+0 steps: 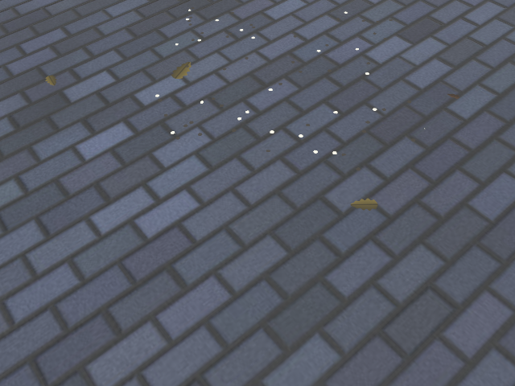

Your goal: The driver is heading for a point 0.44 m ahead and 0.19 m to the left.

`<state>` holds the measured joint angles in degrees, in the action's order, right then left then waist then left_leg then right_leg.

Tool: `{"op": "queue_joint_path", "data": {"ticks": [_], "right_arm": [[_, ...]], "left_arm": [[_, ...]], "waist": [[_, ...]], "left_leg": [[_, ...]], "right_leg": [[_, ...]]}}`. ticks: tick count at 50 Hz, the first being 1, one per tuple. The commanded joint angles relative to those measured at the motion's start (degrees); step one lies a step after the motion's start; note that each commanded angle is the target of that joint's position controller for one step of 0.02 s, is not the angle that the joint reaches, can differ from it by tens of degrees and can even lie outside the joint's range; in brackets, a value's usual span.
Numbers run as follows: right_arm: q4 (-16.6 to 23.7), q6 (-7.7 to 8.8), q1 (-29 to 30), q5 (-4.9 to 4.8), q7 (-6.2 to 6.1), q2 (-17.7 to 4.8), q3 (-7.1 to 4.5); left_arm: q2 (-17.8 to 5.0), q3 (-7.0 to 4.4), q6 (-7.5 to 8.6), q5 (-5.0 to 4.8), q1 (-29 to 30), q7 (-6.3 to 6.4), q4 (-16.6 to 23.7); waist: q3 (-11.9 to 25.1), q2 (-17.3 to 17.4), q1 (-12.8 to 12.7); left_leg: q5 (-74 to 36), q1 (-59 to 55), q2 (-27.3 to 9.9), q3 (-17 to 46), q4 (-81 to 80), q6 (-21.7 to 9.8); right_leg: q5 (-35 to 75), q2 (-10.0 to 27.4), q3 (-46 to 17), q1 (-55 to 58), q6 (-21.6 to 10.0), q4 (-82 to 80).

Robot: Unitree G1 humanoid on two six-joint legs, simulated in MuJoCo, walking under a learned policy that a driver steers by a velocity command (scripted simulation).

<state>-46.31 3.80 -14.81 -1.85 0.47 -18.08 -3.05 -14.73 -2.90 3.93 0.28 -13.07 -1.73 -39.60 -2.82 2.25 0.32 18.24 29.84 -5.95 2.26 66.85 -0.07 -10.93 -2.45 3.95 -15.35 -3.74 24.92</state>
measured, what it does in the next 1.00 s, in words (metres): walks ahead, turning left: left foot, then right foot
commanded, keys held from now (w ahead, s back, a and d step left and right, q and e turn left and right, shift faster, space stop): w+q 0.42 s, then no key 0.58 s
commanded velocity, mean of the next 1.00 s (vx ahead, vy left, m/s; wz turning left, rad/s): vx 0.32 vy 0.00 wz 0.28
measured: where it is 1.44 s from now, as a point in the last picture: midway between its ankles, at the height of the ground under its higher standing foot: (239, 379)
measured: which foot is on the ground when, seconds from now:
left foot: up 0.00-0.34, down 0.36-0.84, up 0.86-1.00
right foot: down 0.00-0.38, up 0.40-0.78, down 0.80-1.00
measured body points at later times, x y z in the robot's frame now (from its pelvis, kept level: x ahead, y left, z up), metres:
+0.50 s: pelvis +0.28 +0.07 -0.01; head +0.32 +0.08 +0.44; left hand +0.32 +0.37 -0.12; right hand +0.49 -0.15 -0.11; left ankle +0.32 +0.15 -0.74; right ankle +0.21 -0.10 -0.64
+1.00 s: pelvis +0.45 +0.07 -0.01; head +0.48 +0.08 +0.44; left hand +0.52 +0.35 -0.12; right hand +0.65 -0.14 -0.14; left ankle +0.37 +0.19 -0.73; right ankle +0.57 +0.00 -0.74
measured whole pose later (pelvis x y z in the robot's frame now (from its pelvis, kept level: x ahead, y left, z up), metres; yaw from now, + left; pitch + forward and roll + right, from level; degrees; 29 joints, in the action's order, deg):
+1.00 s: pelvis +0.45 +0.07 -0.01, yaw +21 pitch +1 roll +0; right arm -46.1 -2.5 -11.3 0.2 -1.2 -15.1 -2.1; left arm -12.0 -0.9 1.3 1.1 -6.8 -0.3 -44.1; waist -1.6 1.0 0.4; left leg 24.9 16.1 -0.3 3.4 38.5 2.2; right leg -7.4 -0.9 0.9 -22.8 -1.3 29.1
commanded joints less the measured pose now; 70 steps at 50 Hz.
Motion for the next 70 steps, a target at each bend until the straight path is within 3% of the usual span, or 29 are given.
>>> {"op": "queue_joint_path", "data": {"ticks": [1,8,13,16,18,19,20,21,22,23,24,25,27,30,32,36,39,40,41,42,43,44,47,50,52,53,56,60,70], "right_arm": [[2.2,-0.96,-3.2,-0.05,-0.31,-3.4,-1.17],[5.7,-0.49,7.5,0.67,1.09,-0.6,-0.24],[10.2,-0.39,14.3,0.74,3.01,-0.3,0.19],[11.4,-0.88,10.7,0.7,3.59,-2.7,-1.07],[8.6,-1.23,-3.7,0.5,2.7,-7.6,-3.86],[7.4,-1.94,-11.1,0.42,1.33,-12.8,-5.48],[8.9,-1.32,-8.0,0.28,1.36,-16.2,-5.73],[9.6,-0.89,-9.2,0.69,1.54,-10.9,-4.28],[9.8,-0.49,-6.4,1.32,1.38,-8.2,-3.44],[10.2,-0.21,-2.2,1.3,1.41,-6.8,-2.88],[10.8,-0.15,1.0,1.49,1.15,-5.0,-2.32],[11.3,-0.1,2.1,2.2,0.85,-4.8,-2.09],[10.5,0.09,3.4,2.14,0.49,-5.0,-1.96],[9.1,-0.28,3.5,1.82,-0.42,-6.5,-2.21],[8.1,-1.02,2.7,1.56,-0.91,-6.4,-2.09],[6.0,-1.94,1.0,1.72,-1.14,-5.6,-1.52],[5.0,-2.12,2.6,1.48,-1.07,-4.7,-1.06],[4.6,-1.97,1.9,1.59,-1.05,-3.9,-0.79],[4.9,-1.43,-1.0,2.89,-0.97,-2.5,-0.38],[3.2,-1.18,-8.5,2.94,-1.0,0.1,0.46],[2.8,-1.75,-7.1,2.7,-1.09,-1.5,0.46],[3.6,-2.88,-3.7,2.06,-1.16,-3.4,-0.14],[3.2,-6.54,-0.7,1.75,-1.97,-3.4,-0.76],[-0.5,-6.7,-4.8,2.34,-1.98,-0.4,-0.33],[-0.1,-6.57,-2.9,3.52,-1.9,-2.1,-0.52],[0.0,-6.44,-1.7,3.14,-2.1,-4.2,-0.91],[-0.7,-4.36,1.1,3.11,-2.29,-1.5,-0.29],[-2.5,-2.59,-1.1,2.45,-2.19,-1.7,-0.32],[-6.1,-2.99,-2.8,2.16,-2.48,-0.9,0.11]], "left_arm": [[-6.9,-2.31,2.55,0.49,0.7,0.4,1.9],[-8.5,-2.67,2.57,0.39,-1.5,1.9,-1.6],[-10.4,-3.43,0.49,-0.8,-5.7,2.39,-4.5],[-12.8,-4.01,-0.97,-1.11,-4.2,3.27,-4.2],[-13.2,-3.84,-1.61,-1.4,-2.5,3.84,-3.7],[-10.1,-2.6,-0.87,-0.07,-4.2,3.87,-2.6],[-3.4,-0.33,1.01,0.49,-8.7,2.7,0.3],[-9.1,-1.37,3.19,-1.18,-2.6,1.54,0.6],[-10.3,-1.57,4.03,-3.01,1.5,1.08,2.0],[-9.3,-1.31,4.2,-2.2,2.1,1.5,1.9],[-9.7,-1.73,3.68,-0.49,1.8,2.04,1.2],[-9.8,-1.92,2.85,-0.19,0.4,2.1,1.1],[-8.1,-1.59,1.33,0.06,-2.2,2.34,0.0],[-5.2,-0.43,0.35,0.44,-0.1,2.77,0.2],[-4.8,-0.11,0.43,0.28,2.6,2.43,0.2],[-6.3,-0.52,0.93,0.01,6.9,1.39,1.0],[-7.5,-1.34,1.45,1.0,4.9,0.93,0.5],[-8.1,-1.58,1.71,1.52,3.1,1.07,-0.2],[-11.1,-2.0,1.91,2.23,2.6,1.54,0.3],[-10.0,-1.53,1.32,2.68,1.9,1.9,0.3],[-5.0,-0.48,0.4,1.51,0.4,1.92,-0.5],[-3.4,0.36,-0.23,0.84,0.3,1.62,-1.2],[-7.3,-0.45,-1.57,0.82,6.2,1.4,-1.0],[-6.4,-0.4,-2.9,0.53,10.8,1.92,-1.0],[-4.8,0.1,-2.74,0.43,7.7,2.04,-2.6],[-5.3,-0.15,-2.69,0.63,7.2,1.99,-2.6],[-3.8,0.03,-2.24,0.57,8.4,2.48,-3.5],[-3.6,-0.24,-2.28,0.07,7.0,2.68,-5.7],[-4.2,-0.79,-3.74,-0.29,7.4,3.04,-11.2]], "waist": [[3.9,-6.2,0.9],[-1.1,-4.2,-2.8],[-3.1,-3.8,-5.0],[1.9,-7.1,-1.4],[9.7,-6.5,7.1],[15.2,1.7,9.1],[21.7,14.1,2.5],[24.2,5.6,7.1],[15.9,2.8,6.5],[9.9,-3.5,3.3],[7.3,-4.6,1.4],[6.5,-2.0,-0.1],[6.4,-1.5,-1.9],[7.1,0.2,-1.6],[8.8,2.0,0.1],[8.3,3.0,2.2],[7.5,2.9,-0.1],[7.9,1.6,-0.9],[10.7,-3.2,1.0],[16.8,-10.9,3.1],[19.3,-13.7,0.5],[16.9,-12.5,-0.3],[10.0,-9.8,0.8],[8.2,-10.3,3.5],[6.3,-7.6,1.7],[3.6,-3.7,-0.4],[2.8,0.0,-0.9],[5.1,-0.4,-0.5],[3.7,-1.9,0.0]], "left_leg": [[-6.2,5.8,-2.7,3.8,-1.0,1.1],[-25.0,8.5,-0.3,0.7,-23.0,0.7],[-18.7,12.8,1.2,-3.2,-30.4,-2.3],[-9.6,4.0,6.3,-8.3,-30.5,-5.6],[-11.2,-17.0,10.4,-8.4,-35.0,-9.4],[-13.9,-34.5,1.2,6.4,-35.9,-13.2],[-4.0,-52.0,-12.5,41.3,-43.9,-25.8],[0.3,-53.5,-12.5,43.3,-48.9,-23.8],[-7.8,-46.4,-11.5,33.6,-49.1,-20.9],[-21.8,-36.5,-9.3,25.6,-48.4,-18.8],[-33.6,-29.5,-8.0,19.7,-48.2,-17.8],[-41.9,-24.0,-7.2,16.9,-48.5,-18.2],[-48.5,-18.6,-5.1,11.5,-49.8,-17.2],[-52.1,-16.0,-1.3,4.4,-49.5,-14.5],[-48.8,-17.1,0.3,2.3,-48.8,-12.5],[-40.2,-21.4,-2.1,5.5,-46.5,-11.4],[-35.6,-22.5,-2.6,8.2,-40.4,-9.5],[-32.4,-21.6,-0.3,7.8,-37.2,-7.5],[-23.1,-17.8,3.9,6.2,-31.9,-4.8],[-5.4,-10.7,7.3,4.7,-24.6,-1.1],[10.9,-9.4,7.2,3.6,-20.6,1.2],[19.0,-7.2,6.3,4.1,-18.4,2.0],[14.0,-8.4,3.6,3.6,-20.3,3.3],[-3.7,-20.8,5.7,-1.0,-36.5,2.0],[-5.5,-21.3,3.2,1.6,-40.3,-0.2],[3.0,-15.0,2.4,2.8,-41.0,-2.1],[4.6,-8.5,2.6,3.1,-43.8,-1.3],[-5.8,-11.9,2.9,2.5,-42.0,-0.3],[-10.9,-14.4,3.5,1.4,-42.1,-0.5]], "right_leg": [[13.2,16.3,-11.0,5.8,-9.5,-15.9],[16.7,14.6,1.4,9.4,-6.0,-18.5],[25.4,18.0,4.0,20.9,-5.0,-13.7],[52.5,18.0,6.3,23.7,-3.0,-2.7],[55.1,15.2,8.3,16.8,-0.3,17.7],[29.9,11.7,8.2,1.9,2.1,36.0],[-21.2,-2.0,-0.4,-22.6,5.6,56.1],[-20.6,0.9,-11.5,-28.8,4.0,58.8],[-16.3,3.4,-10.5,-30.4,3.0,56.0],[-12.9,6.0,-9.4,-28.0,3.1,50.8],[-11.5,7.8,-8.4,-24.5,3.9,47.0],[-11.5,8.4,-8.4,-20.1,4.8,46.0],[-9.8,8.4,-7.1,-16.8,6.5,40.2],[-0.6,6.6,-4.8,-14.2,7.8,27.0],[8.6,5.3,-4.4,-11.3,7.8,19.0],[13.6,4.4,-5.9,-10.1,6.2,10.1],[13.0,3.6,-5.7,-6.1,3.2,2.8],[23.1,4.3,-6.2,-1.1,1.8,-1.0],[44.9,10.4,-11.8,7.2,-0.8,1.7],[54.6,18.6,-19.7,18.1,-9.4,4.8],[50.1,21.8,-25.0,18.0,-13.3,2.5],[39.6,21.8,-26.9,15.7,-13.2,0.1],[10.0,19.0,-25.2,4.1,-8.4,-6.4],[-4.5,11.5,-15.2,-5.1,-3.4,-7.2],[-15.5,8.6,-12.1,-6.9,0.6,-6.5],[-16.2,6.3,-9.8,-5.0,2.1,-5.8],[-4.5,5.5,-8.1,3.2,1.8,0.1],[9.8,4.9,-7.1,5.7,0.8,3.5],[14.3,4.6,-6.9,6.9,1.4,4.0]]}}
